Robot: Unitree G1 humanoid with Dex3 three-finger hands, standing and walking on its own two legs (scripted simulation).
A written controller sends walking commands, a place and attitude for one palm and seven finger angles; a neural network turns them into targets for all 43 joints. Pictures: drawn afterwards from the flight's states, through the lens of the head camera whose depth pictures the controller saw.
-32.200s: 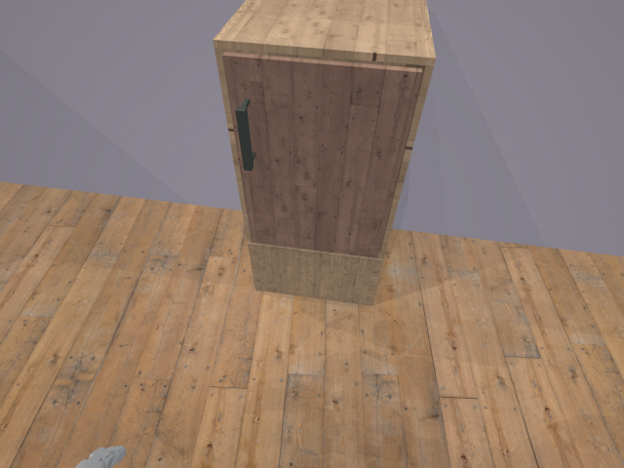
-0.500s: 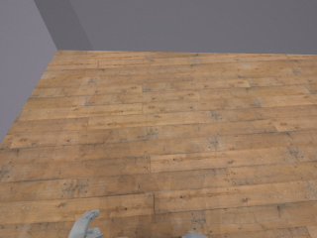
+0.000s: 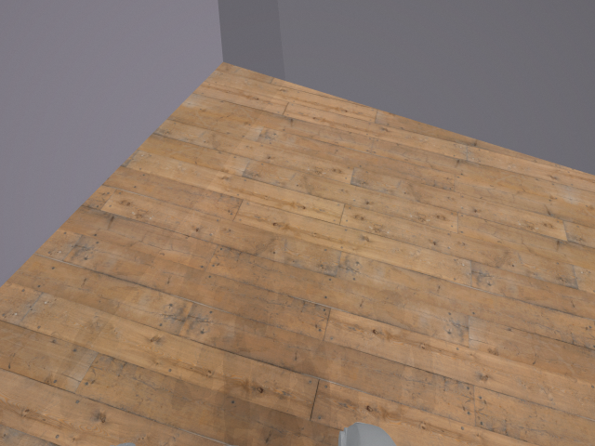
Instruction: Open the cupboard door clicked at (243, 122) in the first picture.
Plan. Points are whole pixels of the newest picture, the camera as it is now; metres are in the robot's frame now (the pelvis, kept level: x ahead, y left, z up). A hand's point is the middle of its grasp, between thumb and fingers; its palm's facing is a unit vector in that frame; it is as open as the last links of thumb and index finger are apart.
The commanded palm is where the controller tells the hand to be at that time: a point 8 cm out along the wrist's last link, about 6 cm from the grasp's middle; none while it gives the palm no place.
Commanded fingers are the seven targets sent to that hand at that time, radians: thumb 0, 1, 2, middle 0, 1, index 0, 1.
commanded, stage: turn to face it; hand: left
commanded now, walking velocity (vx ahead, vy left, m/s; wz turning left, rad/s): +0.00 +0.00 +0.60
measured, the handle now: out of the picture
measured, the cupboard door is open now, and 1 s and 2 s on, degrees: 46 46 46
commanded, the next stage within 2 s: none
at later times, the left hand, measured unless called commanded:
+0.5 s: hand out of the picture +0.04 +0.13 -0.15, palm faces +0.31 -0.91 -0.26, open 7.4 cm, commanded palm none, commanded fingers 0.00 0.90 0.90 -0.20 -0.30 -0.20 -0.30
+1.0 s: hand out of the picture -0.02 +0.18 -0.16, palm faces +0.58 -0.76 -0.28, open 7.4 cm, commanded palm none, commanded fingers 0.00 0.90 0.90 -0.20 -0.30 -0.20 -0.30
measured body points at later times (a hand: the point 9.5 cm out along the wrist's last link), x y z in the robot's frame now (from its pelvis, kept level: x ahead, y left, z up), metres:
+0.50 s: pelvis +0.02 -0.07 +0.01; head +0.08 -0.08 +0.45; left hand +0.02 +0.18 -0.12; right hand +0.18 -0.30 -0.15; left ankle -0.05 +0.07 -0.65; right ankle +0.03 -0.17 -0.74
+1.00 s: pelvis +0.03 -0.06 +0.00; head +0.08 -0.02 +0.44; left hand -0.05 +0.22 -0.14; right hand +0.25 -0.21 -0.14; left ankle -0.04 +0.05 -0.74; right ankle +0.12 -0.18 -0.70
